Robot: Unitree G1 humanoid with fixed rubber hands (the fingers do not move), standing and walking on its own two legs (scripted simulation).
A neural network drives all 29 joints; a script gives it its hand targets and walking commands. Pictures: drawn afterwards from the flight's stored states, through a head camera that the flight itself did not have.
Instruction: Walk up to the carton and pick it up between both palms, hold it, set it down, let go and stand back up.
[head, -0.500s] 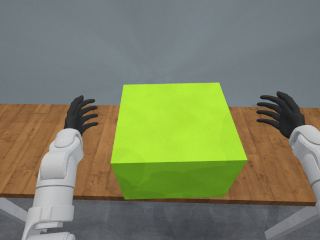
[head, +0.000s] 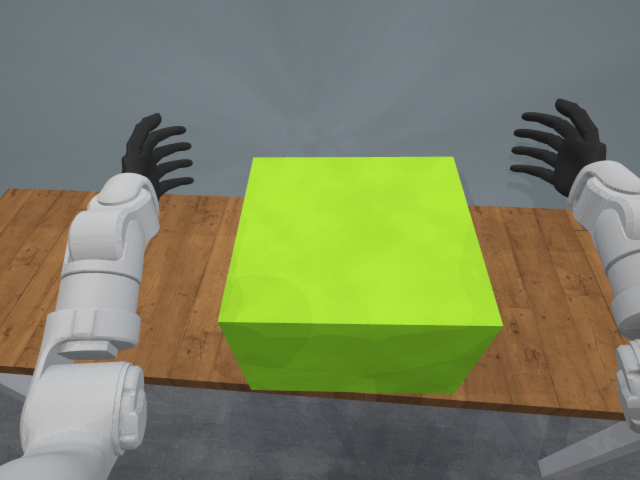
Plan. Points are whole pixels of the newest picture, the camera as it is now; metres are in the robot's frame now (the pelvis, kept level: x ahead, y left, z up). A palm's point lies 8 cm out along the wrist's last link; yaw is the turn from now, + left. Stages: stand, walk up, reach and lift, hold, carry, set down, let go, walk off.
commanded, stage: reach and lift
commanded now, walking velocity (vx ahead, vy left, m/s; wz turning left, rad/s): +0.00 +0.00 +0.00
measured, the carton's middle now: (351, 273) +0.40 +0.00 +0.00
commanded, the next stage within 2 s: none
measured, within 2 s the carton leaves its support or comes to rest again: neither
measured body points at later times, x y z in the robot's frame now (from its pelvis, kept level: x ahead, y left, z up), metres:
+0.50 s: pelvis +0.00 +0.01 -0.01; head +0.05 +0.02 +0.44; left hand +0.42 +0.23 +0.07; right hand +0.43 -0.23 +0.07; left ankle -0.03 +0.13 -0.75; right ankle +0.02 -0.10 -0.75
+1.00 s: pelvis -0.03 +0.00 -0.03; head +0.04 +0.00 +0.42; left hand +0.42 +0.21 +0.06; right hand +0.44 -0.21 +0.06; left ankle -0.03 +0.13 -0.75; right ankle +0.02 -0.10 -0.75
